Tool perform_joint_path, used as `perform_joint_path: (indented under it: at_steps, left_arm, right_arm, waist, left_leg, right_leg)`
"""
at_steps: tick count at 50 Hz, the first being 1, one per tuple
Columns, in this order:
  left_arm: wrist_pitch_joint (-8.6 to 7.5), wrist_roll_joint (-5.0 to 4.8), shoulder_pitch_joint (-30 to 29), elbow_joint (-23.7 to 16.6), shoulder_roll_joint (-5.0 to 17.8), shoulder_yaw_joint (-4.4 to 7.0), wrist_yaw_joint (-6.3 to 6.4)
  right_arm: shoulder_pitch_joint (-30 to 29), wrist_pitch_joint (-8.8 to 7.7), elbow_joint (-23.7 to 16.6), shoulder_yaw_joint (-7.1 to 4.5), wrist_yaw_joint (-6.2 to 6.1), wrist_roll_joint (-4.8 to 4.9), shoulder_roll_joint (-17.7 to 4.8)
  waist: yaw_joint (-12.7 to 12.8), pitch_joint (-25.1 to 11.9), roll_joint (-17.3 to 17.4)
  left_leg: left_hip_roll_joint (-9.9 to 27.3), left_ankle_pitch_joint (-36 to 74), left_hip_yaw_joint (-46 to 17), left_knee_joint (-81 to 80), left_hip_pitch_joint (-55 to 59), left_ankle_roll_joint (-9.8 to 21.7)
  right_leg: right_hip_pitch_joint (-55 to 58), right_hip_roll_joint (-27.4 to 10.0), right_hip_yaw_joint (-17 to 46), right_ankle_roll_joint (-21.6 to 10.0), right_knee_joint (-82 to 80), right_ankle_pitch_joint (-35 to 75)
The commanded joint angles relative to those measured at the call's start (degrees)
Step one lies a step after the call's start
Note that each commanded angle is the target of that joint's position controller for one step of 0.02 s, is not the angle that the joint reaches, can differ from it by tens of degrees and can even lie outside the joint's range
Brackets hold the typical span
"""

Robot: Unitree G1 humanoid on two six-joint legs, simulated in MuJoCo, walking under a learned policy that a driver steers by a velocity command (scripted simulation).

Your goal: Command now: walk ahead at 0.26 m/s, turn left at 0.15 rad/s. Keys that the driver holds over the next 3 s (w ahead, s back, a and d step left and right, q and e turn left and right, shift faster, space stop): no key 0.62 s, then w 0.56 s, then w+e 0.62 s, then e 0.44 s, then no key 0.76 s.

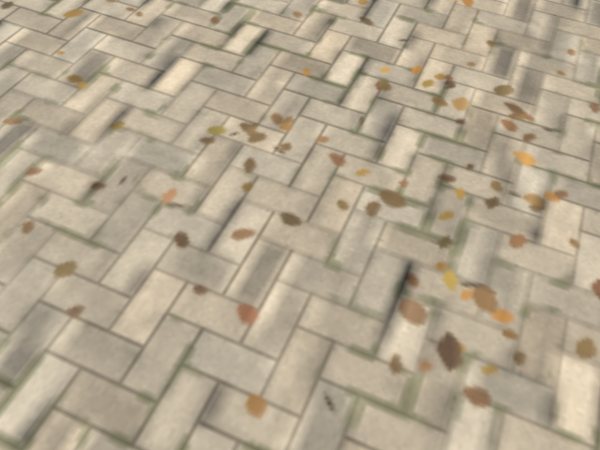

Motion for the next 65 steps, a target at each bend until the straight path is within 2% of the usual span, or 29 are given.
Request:
perform_joint_path:
  at_steps: [1, 8, 10, 12, 13, 14, 15, 16, 18, 19, 24, 26, 27, 28, 31, 34, 37, 39, 43, 45, 46, 47, 48, 49, 50, 51, 56, 61, 65]
  left_arm:
    - [0.86, 0.18, 7.32, 0.42, 2.80, 0.93, -0.04]
    - [0.55, -0.16, -0.79, -0.20, 2.05, 0.23, 1.20]
    - [0.15, -0.05, -0.11, 0.46, 2.39, 0.33, 1.70]
    - [-0.73, 0.16, 4.75, 2.66, 2.21, 0.45, 2.23]
    - [-1.65, 0.38, 8.17, 3.86, 4.38, 0.87, 2.59]
    - [-2.09, 0.23, 10.13, 4.05, 8.47, 1.52, 2.72]
    - [-1.39, -1.01, 9.78, 4.44, 6.53, 1.02, 2.51]
    - [-1.10, -1.28, 8.13, 4.29, 4.38, 0.17, 2.14]
    - [-0.51, -0.47, 2.40, 3.99, 3.09, -0.55, 2.49]
    - [-0.24, -0.47, 0.14, 4.02, 2.87, -0.73, 2.92]
    - [0.73, -0.97, -1.38, 6.38, 4.12, -0.44, 2.84]
    - [1.19, -1.31, -1.37, 7.18, 4.01, -0.31, 2.57]
    - [1.40, -1.29, -1.07, 7.49, 3.76, -0.21, 2.36]
    - [1.77, -1.68, -0.34, 7.78, 3.13, -0.05, 2.11]
    - [1.58, -1.09, 1.32, 10.20, 1.81, -0.18, 1.94]
    - [1.39, -0.72, 1.80, 11.20, 2.83, 0.42, 1.62]
    - [1.11, -0.06, -3.06, 9.41, -0.07, -0.01, 0.72]
    - [0.10, 0.37, -4.65, 8.17, 0.73, 0.30, 0.30]
    - [-1.98, -0.41, -4.08, 7.23, 1.17, 0.86, -0.36]
    - [-2.39, -0.78, 3.53, 9.79, 0.09, 1.10, -0.22]
    - [-2.63, -0.74, 10.19, 12.19, 1.40, 1.82, 0.25]
    - [-3.17, -0.02, 17.89, 13.70, 6.31, 3.16, 1.07]
    - [-2.77, -0.47, 23.92, 15.54, 11.28, 4.30, 1.04]
    - [-2.27, -0.21, 19.20, 14.94, 7.53, 3.23, 1.11]
    - [-2.51, -0.16, 13.51, 12.87, 5.02, 2.53, 0.84]
    - [-2.90, -0.20, 10.19, 11.78, 4.10, 2.22, 0.74]
    - [-4.50, -0.71, 14.10, 14.18, 1.86, 0.90, 1.41]
    - [-4.50, -0.66, 16.33, 15.36, 1.48, 0.30, 1.56]
    - [-4.40, -0.66, 15.66, 15.55, 3.40, 0.84, 1.77]
  right_arm:
    - [0.24, -1.37, -1.88, -1.41, -0.31, 0.15, -7.17]
    - [3.97, -0.47, 2.25, -0.71, -1.17, -0.23, -6.38]
    - [3.62, -0.13, 3.21, -0.67, -1.52, -0.24, -6.44]
    - [1.96, 0.07, 3.92, -0.59, -1.99, 0.42, -6.40]
    - [2.71, -0.29, 3.89, -0.41, -2.10, 0.55, -6.10]
    - [8.34, -0.44, 4.05, 0.15, -2.22, 0.67, -3.79]
    - [12.27, 0.98, 6.89, 0.21, -2.36, 1.12, -2.55]
    - [8.33, 2.14, 6.67, -0.16, -2.49, 0.38, -4.24]
    - [3.24, 3.31, 6.65, -0.31, -2.15, -0.32, -3.90]
    - [2.94, 3.79, 7.07, -0.11, -2.00, -0.35, -3.14]
    - [4.96, 4.64, 11.51, 0.72, -2.58, 0.07, -1.20]
    - [3.41, 4.36, 12.11, 0.98, -2.66, -0.63, -1.66]
    - [2.48, 3.93, 11.75, 1.01, -2.69, -1.18, -2.80]
    - [1.58, 3.66, 12.18, 0.82, -2.62, -0.74, -4.23]
    - [0.68, 2.30, 13.71, 1.25, -2.69, -0.01, -2.60]
    - [2.61, 2.07, 14.21, 0.29, -2.71, -0.16, -4.80]
    - [7.14, 2.36, 15.07, -0.98, -2.58, -0.16, -6.74]
    - [7.79, 1.75, 15.32, -1.50, -2.59, -0.54, -6.59]
    - [6.69, 0.09, 15.38, -2.06, -2.12, -0.46, -6.21]
    - [4.11, -0.11, 14.84, -2.29, -1.89, 0.04, -6.27]
    - [3.56, -0.40, 14.42, -2.09, -1.78, -0.16, -5.31]
    - [1.43, -0.95, 12.54, -1.06, -1.24, 0.00, -1.81]
    - [0.42, -1.30, 10.11, -0.90, -0.81, -0.50, -0.77]
    - [-1.46, -1.05, 9.68, -1.77, -0.53, -1.87, -4.11]
    - [-2.20, -1.21, 9.84, -1.59, 0.15, -1.66, -2.86]
    - [-1.64, -1.49, 10.29, -1.32, 0.65, -1.18, -1.60]
    - [-4.87, -0.29, 9.33, -1.45, 1.33, -1.56, -1.11]
    - [-17.83, 0.01, 3.93, -0.40, 1.46, -0.91, 0.47]
    - [-20.07, -0.25, 1.60, -0.62, 1.07, -0.36, -1.25]
  waist:
    - [2.27, -5.30, 5.39]
    - [-1.47, -4.28, 6.81]
    - [-1.25, -3.55, 6.62]
    - [1.51, -3.90, 4.73]
    - [2.35, -6.73, 1.24]
    - [-0.48, -11.32, -5.86]
    - [0.28, -15.21, -10.58]
    - [0.66, -12.50, -8.20]
    - [-0.87, -6.82, -3.43]
    - [-2.12, -5.18, -3.80]
    - [-2.65, -6.41, -4.46]
    - [-2.19, -3.82, -2.82]
    - [-1.39, -2.17, -2.26]
    - [0.05, 1.18, 1.17]
    - [1.02, 0.40, 5.38]
    - [0.44, -0.59, 6.12]
    - [-2.50, 6.07, 10.78]
    - [-2.99, 6.49, 10.55]
    - [-1.51, 4.58, 8.78]
    - [2.45, 3.20, 6.94]
    - [4.78, 1.15, 3.89]
    - [8.04, -1.39, -7.75]
    - [8.22, -2.52, -17.49]
    - [4.70, 1.27, -8.03]
    - [2.33, 3.58, -2.57]
    - [0.71, 3.54, -1.03]
    - [-0.28, 1.46, -2.06]
    - [1.79, 4.00, -3.15]
    - [1.18, 3.58, -3.44]
  left_leg:
    - [13.83, 46.98, -5.38, -5.37, 2.10, 5.71]
    - [14.41, 45.64, -4.61, -2.10, 7.11, 4.23]
    - [15.36, 45.66, -6.10, 0.72, 8.07, 4.06]
    - [13.99, 42.26, -6.58, 6.65, 7.71, 2.03]
    - [11.34, 33.67, -5.92, 11.43, 4.86, -0.30]
    - [6.46, 9.57, -3.72, 18.73, -0.16, -2.10]
    - [1.39, -19.13, -2.96, 24.81, -2.42, -2.93]
    - [1.42, -27.92, -5.27, 28.73, -5.34, -2.96]
    - [2.79, -24.65, -6.22, 29.82, -5.93, -4.09]
    - [3.89, -21.55, -6.05, 26.53, -4.02, -4.81]
    - [3.62, -8.49, -2.27, 9.57, 3.59, -6.41]
    - [5.48, -0.88, -4.23, 2.33, 6.61, -5.70]
    - [8.30, -2.13, -7.47, 0.08, 5.84, -5.19]
    - [9.01, -7.89, -9.12, -0.48, -1.50, -4.24]
    - [9.61, -8.06, -10.13, -4.60, -7.09, -4.30]
    - [9.04, -24.65, -11.61, -5.79, -5.79, -1.45]
    - [16.97, -36.51, -22.65, -13.40, -2.59, 3.95]
    - [21.02, -30.56, -25.83, -15.31, 1.40, 6.59]
    - [18.50, -18.06, -19.16, -11.39, 4.38, 5.71]
    - [15.27, -13.23, -13.88, -6.06, -3.73, 3.91]
    - [12.79, -10.37, -10.94, 0.35, -9.77, 2.53]
    - [6.53, -9.10, -3.49, 17.60, -18.40, -0.33]
    - [0.84, -20.26, 1.23, 32.44, -29.39, -1.49]
    - [5.03, -19.15, -3.35, 41.14, -31.44, -0.30]
    - [7.38, -13.24, -4.63, 42.98, -31.32, 0.14]
    - [8.79, -8.77, -4.54, 42.22, -29.51, -0.18]
    - [9.25, -1.35, -0.43, 37.23, -29.23, -3.57]
    - [7.46, 4.93, 2.69, 21.44, -26.30, -5.13]
    - [6.11, 6.52, 2.33, 14.30, -20.26, -3.71]
  right_leg:
    - [2.85, 1.05, -1.15, 0.61, -4.05, 5.12]
    - [6.03, 3.47, -2.09, -1.20, -21.57, 10.90]
    - [8.35, 4.46, -1.96, -2.54, -25.48, 8.23]
    - [15.92, 5.22, -1.76, -4.17, -36.03, 13.49]
    - [24.54, 0.88, 2.48, -5.03, -38.87, 32.79]
    - [33.08, -9.80, 11.70, -9.92, -34.69, 59.66]
    - [33.39, -16.42, 18.98, -18.51, -35.77, 65.82]
    - [30.02, -16.25, 20.92, -19.68, -39.32, 55.01]
    - [22.40, -11.99, 16.35, -16.38, -44.08, 36.20]
    - [18.87, -9.80, 13.47, -14.09, -46.01, 30.05]
    - [16.77, -4.68, 8.70, -9.33, -46.52, 11.03]
    - [11.87, -3.17, 8.81, -5.76, -47.70, -3.22]
    - [10.32, -2.20, 8.86, -3.89, -47.93, -7.63]
    - [12.15, 0.37, 6.79, -2.95, -48.09, -6.30]
    - [22.58, 0.88, 5.12, -3.20, -42.91, 5.86]
    - [19.53, 4.46, 2.02, -4.46, -37.65, -8.60]
    - [6.64, 7.92, -3.04, -3.92, -26.93, -6.75]
    - [1.13, 5.01, -1.58, -4.29, -20.23, -4.67]
    - [5.13, 4.48, -2.60, -4.69, -26.15, -4.26]
    - [20.50, 7.30, -5.59, -4.77, -35.13, 1.54]
    - [31.18, 7.21, -3.47, -5.00, -37.46, 0.98]
    - [39.85, -4.19, 13.55, -7.65, -46.62, -10.23]
    - [43.28, -15.43, 35.02, -12.73, -54.48, -19.09]
    - [37.54, -16.33, 34.44, -14.07, -53.44, -19.96]
    - [32.86, -14.00, 29.41, -13.34, -53.35, -17.31]
    - [30.41, -11.55, 24.18, -12.16, -54.25, -11.73]
    - [32.33, -6.62, 9.93, -11.16, -53.52, 19.06]
    - [28.80, -4.45, 5.70, -11.69, -53.55, 27.52]
    - [30.31, -6.18, 7.59, -11.58, -51.09, 34.29]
